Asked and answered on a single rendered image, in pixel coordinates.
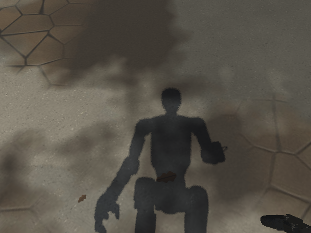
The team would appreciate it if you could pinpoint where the right robot hand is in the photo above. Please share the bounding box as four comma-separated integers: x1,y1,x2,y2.
260,214,311,233

